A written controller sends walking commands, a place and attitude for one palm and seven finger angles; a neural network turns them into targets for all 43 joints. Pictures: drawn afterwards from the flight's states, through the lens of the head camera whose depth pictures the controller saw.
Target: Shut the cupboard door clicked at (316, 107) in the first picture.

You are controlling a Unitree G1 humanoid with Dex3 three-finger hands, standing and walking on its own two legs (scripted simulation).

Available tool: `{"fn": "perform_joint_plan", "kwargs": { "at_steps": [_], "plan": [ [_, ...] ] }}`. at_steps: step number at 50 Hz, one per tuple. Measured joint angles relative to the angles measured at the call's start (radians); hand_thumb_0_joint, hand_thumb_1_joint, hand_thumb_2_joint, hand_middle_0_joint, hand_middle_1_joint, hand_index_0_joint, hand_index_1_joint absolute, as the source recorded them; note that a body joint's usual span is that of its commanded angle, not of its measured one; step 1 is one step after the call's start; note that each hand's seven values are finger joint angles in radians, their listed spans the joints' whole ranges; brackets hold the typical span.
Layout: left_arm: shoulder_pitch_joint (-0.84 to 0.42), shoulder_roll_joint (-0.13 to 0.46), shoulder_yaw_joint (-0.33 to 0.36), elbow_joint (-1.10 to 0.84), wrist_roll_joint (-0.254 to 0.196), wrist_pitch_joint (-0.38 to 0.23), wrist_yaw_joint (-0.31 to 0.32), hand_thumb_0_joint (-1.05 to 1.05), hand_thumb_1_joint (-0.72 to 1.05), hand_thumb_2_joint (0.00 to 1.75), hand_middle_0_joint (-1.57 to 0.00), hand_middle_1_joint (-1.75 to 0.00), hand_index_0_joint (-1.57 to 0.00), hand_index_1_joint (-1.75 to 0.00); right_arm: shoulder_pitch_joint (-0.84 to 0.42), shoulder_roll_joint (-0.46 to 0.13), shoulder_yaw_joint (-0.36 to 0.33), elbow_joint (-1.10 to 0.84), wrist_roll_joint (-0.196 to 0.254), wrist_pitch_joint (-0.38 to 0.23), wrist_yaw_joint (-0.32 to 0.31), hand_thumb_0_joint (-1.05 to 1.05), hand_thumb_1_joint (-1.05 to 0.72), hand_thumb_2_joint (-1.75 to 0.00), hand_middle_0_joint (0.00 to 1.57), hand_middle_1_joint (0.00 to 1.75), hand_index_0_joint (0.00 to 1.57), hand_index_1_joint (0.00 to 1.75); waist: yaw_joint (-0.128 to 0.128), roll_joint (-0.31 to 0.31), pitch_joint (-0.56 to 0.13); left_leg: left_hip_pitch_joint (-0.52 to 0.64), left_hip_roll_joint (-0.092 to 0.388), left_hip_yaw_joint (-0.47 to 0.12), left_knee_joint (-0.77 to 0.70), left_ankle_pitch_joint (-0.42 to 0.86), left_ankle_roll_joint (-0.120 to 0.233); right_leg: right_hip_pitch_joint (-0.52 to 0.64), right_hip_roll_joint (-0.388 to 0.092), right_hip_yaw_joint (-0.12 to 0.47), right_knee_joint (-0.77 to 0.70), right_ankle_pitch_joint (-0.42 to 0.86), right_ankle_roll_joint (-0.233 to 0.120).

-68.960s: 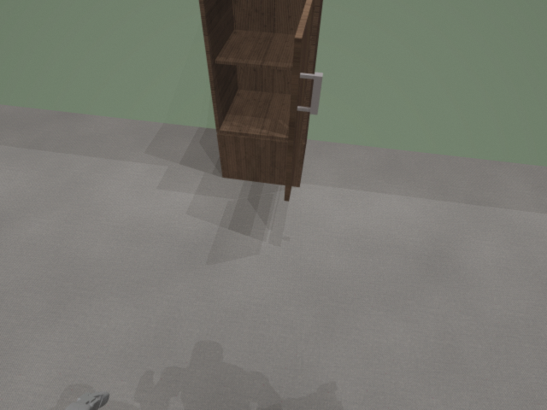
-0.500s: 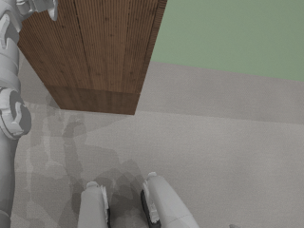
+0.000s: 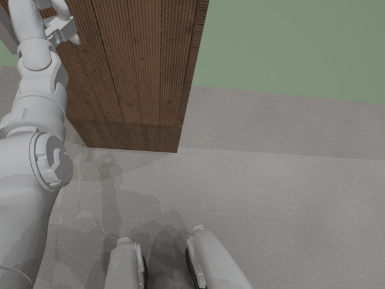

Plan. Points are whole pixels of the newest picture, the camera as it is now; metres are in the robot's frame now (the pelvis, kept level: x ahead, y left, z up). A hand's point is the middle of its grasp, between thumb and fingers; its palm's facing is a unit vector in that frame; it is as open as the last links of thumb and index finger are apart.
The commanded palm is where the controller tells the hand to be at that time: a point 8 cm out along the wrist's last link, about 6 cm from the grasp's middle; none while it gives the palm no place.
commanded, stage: pull the fist back off the door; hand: left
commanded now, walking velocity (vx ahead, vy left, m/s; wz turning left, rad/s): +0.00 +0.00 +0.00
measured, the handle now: (5, 15) +0.64 +0.23 +0.10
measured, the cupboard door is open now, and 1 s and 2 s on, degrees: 0 0 0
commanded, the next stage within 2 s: draw the hand back to the body in 0.40 s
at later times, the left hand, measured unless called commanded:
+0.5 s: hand (81, 53) +0.54 +0.10 +0.10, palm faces +0.17 -0.99 -0.03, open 3.1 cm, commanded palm +0.51 +0.15 +0.10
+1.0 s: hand (15, 89) +0.41 +0.16 +0.18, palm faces +0.15 -0.99 -0.04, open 3.1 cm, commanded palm +0.37 +0.21 +0.18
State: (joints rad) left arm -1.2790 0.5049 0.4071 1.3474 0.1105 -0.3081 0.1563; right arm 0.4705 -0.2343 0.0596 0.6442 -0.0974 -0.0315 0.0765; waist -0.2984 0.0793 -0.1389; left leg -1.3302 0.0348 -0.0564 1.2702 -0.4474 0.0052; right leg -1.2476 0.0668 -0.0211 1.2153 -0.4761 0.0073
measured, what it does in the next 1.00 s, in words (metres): rises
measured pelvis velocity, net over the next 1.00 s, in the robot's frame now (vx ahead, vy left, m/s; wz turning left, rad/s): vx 0.06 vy -0.02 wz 0.05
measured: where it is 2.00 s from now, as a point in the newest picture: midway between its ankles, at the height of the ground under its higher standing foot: (171, 286)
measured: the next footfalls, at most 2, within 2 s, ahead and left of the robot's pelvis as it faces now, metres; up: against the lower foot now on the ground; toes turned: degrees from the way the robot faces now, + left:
none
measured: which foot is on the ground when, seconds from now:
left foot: down 0.00-1.00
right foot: down 0.00-1.00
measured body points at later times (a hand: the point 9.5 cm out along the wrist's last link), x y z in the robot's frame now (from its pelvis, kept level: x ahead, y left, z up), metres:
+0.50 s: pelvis +0.06 -0.01 +0.04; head +0.17 -0.01 +0.48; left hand +0.52 +0.16 +0.11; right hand +0.12 -0.27 -0.08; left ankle +0.06 +0.11 -0.61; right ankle +0.05 -0.13 -0.61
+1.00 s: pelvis +0.06 -0.02 +0.09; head +0.09 -0.04 +0.54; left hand +0.40 +0.21 +0.19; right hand +0.18 -0.27 -0.03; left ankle +0.06 +0.11 -0.61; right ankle +0.05 -0.13 -0.61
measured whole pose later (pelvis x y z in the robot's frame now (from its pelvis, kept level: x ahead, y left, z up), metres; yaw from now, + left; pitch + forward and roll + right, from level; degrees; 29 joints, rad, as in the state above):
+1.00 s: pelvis +0.06 -0.02 +0.09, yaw +3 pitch +9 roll +0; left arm -0.24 0.20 0.17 0.45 -0.17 -0.31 -0.03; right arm 0.32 -0.26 -0.01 0.60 0.03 0.01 -0.02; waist -0.04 0.05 -0.12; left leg -0.60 0.02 -0.03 0.83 -0.39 -0.02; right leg -0.54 0.04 0.01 0.83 -0.44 -0.03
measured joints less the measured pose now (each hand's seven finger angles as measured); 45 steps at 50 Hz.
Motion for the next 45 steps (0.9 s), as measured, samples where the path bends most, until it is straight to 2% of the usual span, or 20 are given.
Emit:
{"fn": "perform_joint_plan", "kwargs": {
  "at_steps": [4,10,18,23,28,32,37,45],
  "plan": [
    [0.108,-0.047,-0.018,-0.068,-0.037,-0.041,-0.010,-0.02,0.83,0.88,-1.30,-1.50,-1.31,-1.50,0.009,-0.016,-0.022,0.004,0.008,0.013,0.001,0.00,-0.90,-0.90,0.21,0.29,0.20,0.30,0.034,-0.009,0.001,0.065,0.002,0.011,-0.040,-0.005,-0.002,0.058,0.000,0.011,-0.034,-0.004,-0.002],
    [0.261,-0.155,-0.066,-0.175,-0.092,-0.094,-0.016,0.00,0.88,0.89,-1.30,-1.50,-1.30,-1.50,-0.005,-0.025,-0.054,0.018,0.017,0.035,-0.002,0.00,-0.90,-0.90,0.20,0.29,0.20,0.30,0.085,-0.026,-0.002,0.163,-0.005,0.012,-0.096,-0.017,-0.007,0.155,-0.008,0.012,-0.083,-0.021,-0.009],
    [0.435,-0.286,-0.151,-0.303,-0.110,-0.148,0.001,0.01,0.90,0.90,-1.30,-1.50,-1.30,-1.50,-0.074,-0.021,-0.084,0.005,0.025,0.062,-0.001,0.00,-0.90,-0.90,0.20,0.29,0.20,0.30,0.136,-0.037,-0.018,0.280,-0.014,0.012,-0.149,-0.036,-0.015,0.270,-0.017,0.011,-0.127,-0.047,-0.018],
    [0.489,-0.324,-0.161,-0.317,-0.105,-0.167,0.014,0.01,0.90,0.90,-1.30,-1.50,-1.31,-1.50,-0.130,-0.008,-0.082,-0.016,0.027,0.070,-0.007,0.00,-0.91,-0.90,0.20,0.29,0.20,0.30,0.152,-0.039,-0.022,0.326,-0.018,0.018,-0.169,-0.041,-0.018,0.309,-0.023,0.017,-0.132,-0.059,-0.021],
    [0.487,-0.322,-0.159,-0.302,-0.100,-0.194,0.005,0.01,0.90,0.90,-1.30,-1.50,-1.31,-1.50,-0.168,0.008,-0.077,-0.022,0.027,0.073,-0.015,0.00,-0.91,-0.90,0.20,0.29,0.20,0.30,0.166,-0.041,-0.023,0.337,-0.022,0.021,-0.170,-0.043,-0.023,0.313,-0.026,0.019,-0.118,-0.068,-0.026],
    [0.551,-0.316,-0.151,-0.390,-0.125,-0.175,-0.030,0.01,0.90,0.90,-1.30,-1.50,-1.31,-1.50,-0.168,0.015,-0.074,-0.037,0.043,0.089,-0.023,0.00,-0.91,-0.90,0.20,0.29,0.20,0.30,0.184,-0.039,-0.016,0.374,-0.018,0.032,-0.194,-0.037,-0.026,0.340,-0.023,0.031,-0.132,-0.063,-0.030],
    [0.721,-0.325,-0.175,-0.573,-0.186,-0.104,-0.079,0.01,0.90,0.90,-1.30,-1.50,-1.30,-1.50,-0.131,0.013,-0.068,-0.052,0.080,0.098,-0.040,0.00,-0.91,-0.90,0.20,0.29,0.20,0.30,0.217,-0.032,-0.001,0.488,-0.014,0.044,-0.281,-0.010,-0.026,0.445,-0.021,0.043,-0.211,-0.035,-0.032],
    [0.936,-0.320,-0.219,-0.789,-0.244,-0.040,-0.140,0.01,0.90,0.90,-1.30,-1.50,-1.30,-1.50,-0.118,-0.007,-0.065,-0.041,0.115,0.070,-0.077,0.01,-0.90,-0.90,0.20,0.29,0.20,0.30,0.246,-0.035,0.012,0.658,-0.015,0.029,-0.399,0.036,-0.030,0.624,-0.024,0.029,-0.337,0.012,-0.036]
  ]
}}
